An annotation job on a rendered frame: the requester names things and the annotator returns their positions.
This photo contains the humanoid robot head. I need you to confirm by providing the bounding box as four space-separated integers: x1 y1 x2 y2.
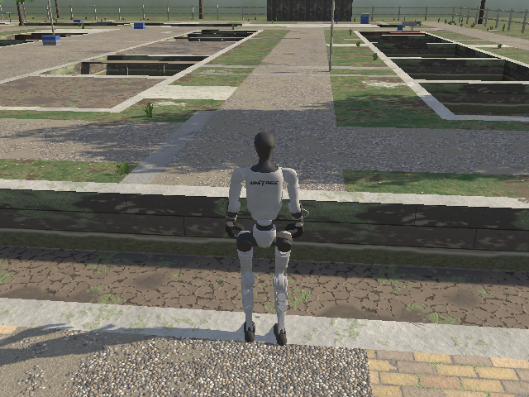
250 132 279 173

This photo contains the right robot upper arm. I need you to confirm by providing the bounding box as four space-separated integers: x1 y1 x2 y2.
282 168 301 213

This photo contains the humanoid robot torso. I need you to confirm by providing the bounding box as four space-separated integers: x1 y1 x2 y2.
245 164 284 248

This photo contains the robot left hand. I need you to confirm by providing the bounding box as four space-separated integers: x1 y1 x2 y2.
226 223 245 238

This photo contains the robot right hand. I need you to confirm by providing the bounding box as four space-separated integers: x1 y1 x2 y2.
284 223 304 238

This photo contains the robot right forearm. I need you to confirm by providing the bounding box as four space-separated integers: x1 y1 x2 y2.
292 201 303 227

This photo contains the robot left forearm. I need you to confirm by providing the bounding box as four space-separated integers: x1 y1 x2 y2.
226 201 237 227

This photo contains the left robot upper arm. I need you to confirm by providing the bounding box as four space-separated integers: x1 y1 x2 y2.
227 167 247 213

